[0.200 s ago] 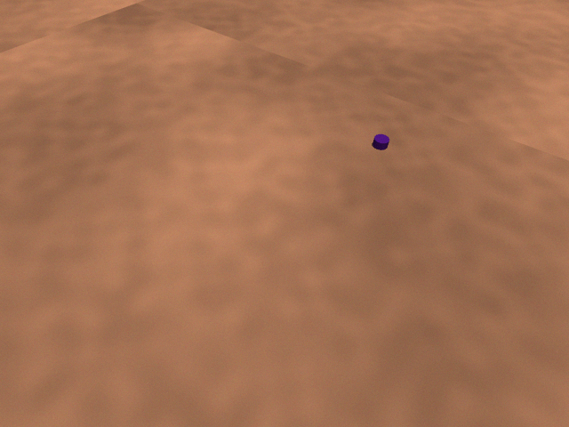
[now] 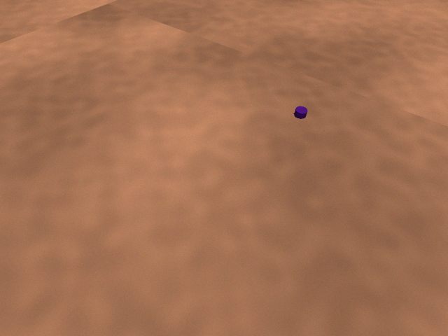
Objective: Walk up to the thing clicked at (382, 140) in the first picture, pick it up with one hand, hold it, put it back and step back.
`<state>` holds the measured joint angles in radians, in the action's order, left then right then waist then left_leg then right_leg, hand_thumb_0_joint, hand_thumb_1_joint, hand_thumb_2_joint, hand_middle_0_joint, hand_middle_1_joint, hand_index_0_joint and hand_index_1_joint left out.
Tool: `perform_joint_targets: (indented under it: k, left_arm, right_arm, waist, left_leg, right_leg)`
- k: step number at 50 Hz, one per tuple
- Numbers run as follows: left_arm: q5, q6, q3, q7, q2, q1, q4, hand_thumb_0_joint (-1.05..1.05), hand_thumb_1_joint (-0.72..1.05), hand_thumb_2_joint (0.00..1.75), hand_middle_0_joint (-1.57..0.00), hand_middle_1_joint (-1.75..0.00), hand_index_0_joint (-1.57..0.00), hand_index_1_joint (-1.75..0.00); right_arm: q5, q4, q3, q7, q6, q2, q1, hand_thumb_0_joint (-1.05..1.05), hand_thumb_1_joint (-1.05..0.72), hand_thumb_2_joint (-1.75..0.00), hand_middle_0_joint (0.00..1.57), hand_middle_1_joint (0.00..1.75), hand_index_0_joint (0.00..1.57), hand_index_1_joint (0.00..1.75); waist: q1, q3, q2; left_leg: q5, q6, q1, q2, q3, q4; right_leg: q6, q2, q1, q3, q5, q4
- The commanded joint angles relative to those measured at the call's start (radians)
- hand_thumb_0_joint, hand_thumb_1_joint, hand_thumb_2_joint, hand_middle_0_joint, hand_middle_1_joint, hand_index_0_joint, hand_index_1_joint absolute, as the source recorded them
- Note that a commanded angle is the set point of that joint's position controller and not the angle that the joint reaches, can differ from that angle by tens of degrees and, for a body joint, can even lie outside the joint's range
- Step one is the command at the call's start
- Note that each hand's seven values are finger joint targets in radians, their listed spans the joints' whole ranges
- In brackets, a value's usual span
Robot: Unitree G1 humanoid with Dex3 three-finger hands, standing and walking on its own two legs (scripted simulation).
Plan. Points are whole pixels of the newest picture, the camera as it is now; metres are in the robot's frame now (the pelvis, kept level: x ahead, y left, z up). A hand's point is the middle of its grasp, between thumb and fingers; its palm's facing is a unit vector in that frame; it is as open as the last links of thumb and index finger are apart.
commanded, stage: stand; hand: left
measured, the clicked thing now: (300, 112) +1.63 -0.53 -0.76
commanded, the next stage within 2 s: walk up in 0.92 s
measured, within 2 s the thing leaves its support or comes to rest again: neither
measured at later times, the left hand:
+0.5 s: hand out of the picture +0.07 +0.25 -0.16, palm faces -0.03 -0.94 -0.34, open 7.4 cm
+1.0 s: hand out of the picture +0.07 +0.25 -0.15, palm faces -0.08 -0.94 -0.33, open 7.4 cm
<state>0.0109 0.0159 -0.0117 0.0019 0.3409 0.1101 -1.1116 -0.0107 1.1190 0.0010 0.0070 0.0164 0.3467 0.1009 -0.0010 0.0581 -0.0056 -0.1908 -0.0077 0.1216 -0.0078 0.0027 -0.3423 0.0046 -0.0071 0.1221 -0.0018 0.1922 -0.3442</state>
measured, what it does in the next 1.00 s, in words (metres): stands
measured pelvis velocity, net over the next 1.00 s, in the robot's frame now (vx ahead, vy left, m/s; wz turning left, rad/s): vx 0.00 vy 0.00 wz -0.06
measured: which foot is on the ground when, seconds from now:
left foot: down 0.00-1.00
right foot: down 0.00-0.96, up 0.98-1.00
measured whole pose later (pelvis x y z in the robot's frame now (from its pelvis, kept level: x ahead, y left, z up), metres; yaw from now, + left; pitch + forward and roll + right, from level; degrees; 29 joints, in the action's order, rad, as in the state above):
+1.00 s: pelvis +0.00 +0.00 +0.00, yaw -4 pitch -1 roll +1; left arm 0.04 -0.02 0.04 0.06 0.36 0.18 -1.06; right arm -0.04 1.06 -0.05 0.03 0.05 0.36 0.14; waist -0.02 0.03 0.00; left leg -0.26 0.02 0.13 -0.03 -0.06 -0.37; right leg -0.02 0.00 0.25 0.02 0.37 -0.59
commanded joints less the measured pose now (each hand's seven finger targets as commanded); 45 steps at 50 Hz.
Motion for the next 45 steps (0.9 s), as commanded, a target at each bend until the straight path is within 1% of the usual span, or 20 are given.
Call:
perform_joint_targets:
  k: [1, 3, 5, 8, 10, 11, 15, 19, 20, 23, 25, 30, 31, 36, 37, 41, 45]
  left_arm:
    - [-0.005, 0.020, 0.043, -0.012, 0.210, -0.038, 0.058, 0.00, 0.90, 0.90, -0.20, -0.30, -0.20, -0.30]
    - [-0.004, 0.020, 0.042, -0.011, 0.207, -0.029, 0.058, 0.00, 0.90, 0.90, -0.20, -0.30, -0.20, -0.30]
    - [-0.004, 0.018, 0.045, -0.012, 0.210, -0.034, 0.055, 0.00, 0.90, 0.90, -0.20, -0.30, -0.20, -0.30]
    - [-0.005, 0.018, 0.044, -0.012, 0.210, -0.032, 0.056, 0.00, 0.90, 0.90, -0.20, -0.30, -0.20, -0.30]
    - [-0.003, 0.018, 0.045, -0.013, 0.211, -0.032, 0.057, 0.00, 0.90, 0.90, -0.20, -0.30, -0.20, -0.30]
    - [-0.003, 0.019, 0.047, -0.013, 0.216, -0.036, 0.056, 0.00, 0.90, 0.90, -0.20, -0.30, -0.20, -0.30]
    - [-0.003, 0.018, 0.048, -0.012, 0.215, -0.030, 0.059, 0.00, 0.90, 0.90, -0.20, -0.30, -0.20, -0.30]
    - [-0.003, 0.018, 0.047, -0.012, 0.217, -0.035, 0.059, 0.00, 0.90, 0.90, -0.20, -0.30, -0.20, -0.30]
    - [-0.003, 0.018, 0.048, -0.012, 0.216, -0.034, 0.059, 0.00, 0.90, 0.90, -0.20, -0.30, -0.20, -0.30]
    - [-0.002, 0.019, 0.046, -0.013, 0.215, -0.036, 0.060, 0.00, 0.90, 0.90, -0.20, -0.30, -0.20, -0.30]
    - [-0.004, 0.019, 0.047, -0.012, 0.218, -0.035, 0.059, 0.00, 0.90, 0.90, -0.20, -0.30, -0.20, -0.30]
    - [-0.003, 0.018, 0.048, -0.012, 0.218, -0.025, 0.059, 0.00, 0.90, 0.90, -0.20, -0.30, -0.20, -0.30]
    - [-0.004, 0.018, 0.047, -0.011, 0.219, -0.024, 0.056, 0.00, 0.90, 0.90, -0.20, -0.30, -0.20, -0.30]
    - [-0.001, 0.018, 0.049, -0.011, 0.222, -0.024, 0.058, 0.00, 0.90, 0.90, -0.20, -0.30, -0.20, -0.30]
    - [-0.002, 0.017, 0.048, -0.010, 0.223, -0.023, 0.056, 0.00, 0.90, 0.90, -0.20, -0.30, -0.20, -0.30]
    - [-0.003, 0.016, 0.048, -0.010, 0.217, -0.023, 0.055, 0.00, 0.90, 0.90, -0.20, -0.30, -0.20, -0.30]
    - [-0.001, 0.017, 0.047, -0.010, 0.219, -0.023, 0.055, 0.00, 0.90, 0.90, -0.20, -0.30, -0.20, -0.30]
  right_arm:
    - [0.003, -0.057, -0.039, -0.017, 0.019, 0.209, -0.027, 0.00, -0.90, -0.90, 0.20, 0.30, 0.20, 0.30]
    - [0.003, -0.058, -0.039, -0.017, 0.019, 0.210, -0.034, 0.00, -0.90, -0.90, 0.20, 0.30, 0.20, 0.30]
    - [0.003, -0.057, -0.037, -0.018, 0.019, 0.205, -0.027, 0.00, -0.90, -0.90, 0.20, 0.30, 0.20, 0.30]
    - [0.004, -0.055, -0.037, -0.017, 0.018, 0.207, -0.032, 0.00, -0.90, -0.90, 0.20, 0.30, 0.20, 0.30]
    - [0.004, -0.059, -0.039, -0.017, 0.016, 0.208, -0.033, 0.00, -0.90, -0.90, 0.20, 0.30, 0.20, 0.30]
    - [0.004, -0.059, -0.037, -0.017, 0.018, 0.202, -0.028, 0.00, -0.90, -0.90, 0.20, 0.30, 0.20, 0.30]
    - [0.004, -0.060, -0.039, -0.017, 0.017, 0.209, -0.036, 0.00, -0.90, -0.90, 0.20, 0.30, 0.20, 0.30]
    - [0.005, -0.061, -0.038, -0.017, 0.019, 0.209, -0.035, 0.00, -0.90, -0.90, 0.20, 0.30, 0.20, 0.30]
    - [0.004, -0.059, -0.037, -0.017, 0.019, 0.206, -0.032, 0.00, -0.90, -0.90, 0.20, 0.30, 0.20, 0.30]
    - [0.005, -0.060, -0.040, -0.016, 0.017, 0.211, -0.035, 0.00, -0.90, -0.90, 0.20, 0.30, 0.20, 0.30]
    - [0.003, -0.060, -0.037, -0.016, 0.016, 0.205, -0.028, 0.00, -0.90, -0.90, 0.20, 0.30, 0.20, 0.30]
    - [0.003, -0.059, -0.038, -0.016, 0.017, 0.211, -0.027, 0.00, -0.90, -0.90, 0.20, 0.30, 0.20, 0.30]
    - [0.005, -0.056, -0.036, -0.015, 0.018, 0.206, -0.024, 0.00, -0.90, -0.90, 0.20, 0.30, 0.20, 0.30]
    - [0.002, -0.058, -0.038, -0.016, 0.017, 0.214, -0.024, 0.00, -0.90, -0.90, 0.20, 0.30, 0.20, 0.30]
    - [0.003, -0.058, -0.036, -0.015, 0.017, 0.210, -0.026, 0.00, -0.90, -0.90, 0.20, 0.30, 0.20, 0.30]
    - [0.003, -0.054, -0.034, -0.016, 0.018, 0.208, -0.016, 0.00, -0.90, -0.90, 0.20, 0.30, 0.20, 0.30]
    - [0.003, -0.055, -0.036, -0.015, 0.016, 0.212, -0.017, 0.00, -0.90, -0.90, 0.20, 0.30, 0.20, 0.30]
  waist:
    - [0.001, -0.110, 0.014]
    - [-0.003, -0.099, 0.005]
    - [0.000, -0.092, 0.011]
    - [-0.002, -0.078, 0.006]
    - [-0.001, -0.088, 0.015]
    - [0.001, -0.078, 0.016]
    - [-0.003, -0.087, 0.000]
    - [0.000, -0.091, 0.004]
    - [0.000, -0.079, 0.009]
    - [0.000, -0.089, 0.009]
    - [0.001, -0.083, 0.015]
    - [-0.001, -0.084, 0.000]
    - [0.000, -0.072, 0.008]
    - [-0.004, -0.084, 0.006]
    - [-0.003, -0.077, 0.010]
    - [-0.001, -0.062, 0.006]
    - [-0.001, -0.070, 0.014]
  left_leg:
    - [0.200, 0.036, -0.037, -0.122, 0.086, 0.036]
    - [0.203, 0.035, -0.036, -0.120, 0.088, 0.038]
    - [0.187, 0.034, -0.030, -0.119, 0.087, 0.047]
    - [0.179, 0.032, -0.030, -0.118, 0.090, 0.051]
    - [0.167, 0.035, -0.035, -0.121, 0.089, 0.049]
    - [0.161, 0.031, -0.027, -0.117, 0.089, 0.056]
    - [0.144, 0.034, -0.033, -0.119, 0.087, 0.057]
    - [0.160, 0.033, -0.047, -0.122, 0.090, 0.058]
    - [0.153, 0.031, -0.037, -0.118, 0.090, 0.057]
    - [0.156, 0.033, -0.037, -0.121, 0.090, 0.055]
    - [0.147, 0.031, -0.030, -0.117, 0.087, 0.058]
    - [0.127, 0.034, -0.032, -0.119, 0.087, 0.061]
    - [0.134, 0.029, -0.030, -0.116, 0.091, 0.066]
    - [0.125, 0.036, -0.026, -0.121, 0.092, 0.067]
    - [0.133, 0.032, -0.030, -0.118, 0.091, 0.069]
    - [0.110, 0.030, -0.017, -0.116, 0.093, 0.073]
    - [0.108, 0.032, -0.026, -0.118, 0.092, 0.068]
  right_leg:
    - [-0.031, -0.123, -0.033, 0.090, -0.205, 0.039]
    - [-0.027, -0.117, -0.027, 0.087, -0.213, 0.041]
    - [-0.029, -0.121, -0.035, 0.091, -0.201, 0.042]
    - [-0.027, -0.116, -0.022, 0.087, -0.179, 0.050]
    - [-0.028, -0.119, -0.026, 0.088, -0.169, 0.053]
    - [-0.029, -0.119, -0.023, 0.091, -0.163, 0.051]
    - [-0.031, -0.121, -0.029, 0.094, -0.157, 0.057]
    - [-0.032, -0.120, -0.020, 0.093, -0.159, 0.054]
    - [-0.030, -0.118, -0.017, 0.093, -0.158, 0.059]
    - [-0.031, -0.122, -0.028, 0.093, -0.159, 0.061]
    - [-0.031, -0.122, -0.027, 0.095, -0.158, 0.061]
    - [-0.033, -0.122, -0.028, 0.097, -0.153, 0.064]
    - [-0.032, -0.119, -0.020, 0.095, -0.146, 0.060]
    - [-0.032, -0.123, -0.031, 0.098, -0.138, 0.063]
    - [-0.032, -0.120, -0.019, 0.096, -0.139, 0.062]
    - [-0.031, -0.120, -0.016, 0.097, -0.121, 0.066]
    - [-0.032, -0.121, -0.014, 0.099, -0.121, 0.070]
